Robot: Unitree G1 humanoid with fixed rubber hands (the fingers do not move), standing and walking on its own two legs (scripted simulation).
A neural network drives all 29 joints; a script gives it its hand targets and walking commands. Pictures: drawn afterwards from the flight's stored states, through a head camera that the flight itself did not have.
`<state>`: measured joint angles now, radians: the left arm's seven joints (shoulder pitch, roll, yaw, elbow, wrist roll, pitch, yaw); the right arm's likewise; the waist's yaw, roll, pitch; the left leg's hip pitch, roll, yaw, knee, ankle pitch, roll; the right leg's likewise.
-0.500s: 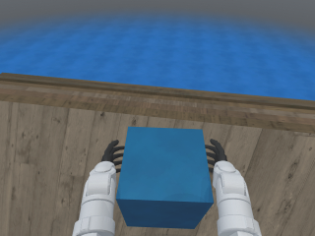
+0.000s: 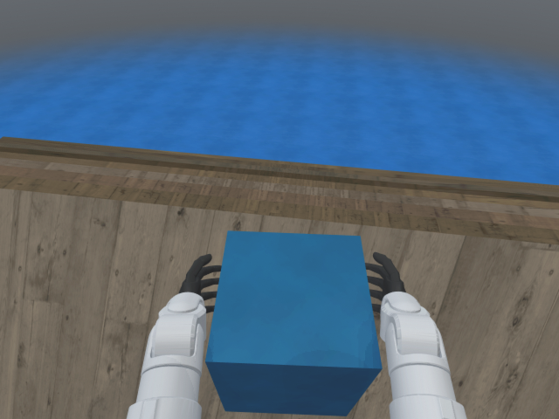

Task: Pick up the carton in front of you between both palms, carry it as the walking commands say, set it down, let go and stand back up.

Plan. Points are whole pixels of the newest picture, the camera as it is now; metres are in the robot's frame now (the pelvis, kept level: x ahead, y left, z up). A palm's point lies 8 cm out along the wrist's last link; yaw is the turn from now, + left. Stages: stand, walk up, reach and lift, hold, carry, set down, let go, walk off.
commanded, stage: reach and lift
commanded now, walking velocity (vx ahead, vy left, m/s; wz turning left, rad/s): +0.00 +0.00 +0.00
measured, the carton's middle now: (289, 327) +0.29 +0.00 -0.05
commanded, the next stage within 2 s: hold in 0.20 s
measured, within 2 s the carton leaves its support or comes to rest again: neither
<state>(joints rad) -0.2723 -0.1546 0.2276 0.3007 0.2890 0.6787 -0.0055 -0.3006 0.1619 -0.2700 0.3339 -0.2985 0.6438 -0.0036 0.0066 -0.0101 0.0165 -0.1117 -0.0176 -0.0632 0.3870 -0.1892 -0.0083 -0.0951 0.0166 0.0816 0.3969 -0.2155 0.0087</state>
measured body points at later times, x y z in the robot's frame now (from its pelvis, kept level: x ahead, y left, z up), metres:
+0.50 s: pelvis -0.01 +0.00 +0.00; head -0.06 +0.00 +0.45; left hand +0.29 +0.15 +0.04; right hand +0.29 -0.16 +0.04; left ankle +0.02 +0.13 -0.74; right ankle +0.01 -0.13 -0.74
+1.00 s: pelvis +0.00 +0.00 +0.00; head -0.05 +0.00 +0.44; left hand +0.30 +0.15 +0.04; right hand +0.30 -0.16 +0.05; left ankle +0.02 +0.13 -0.74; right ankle +0.00 -0.13 -0.74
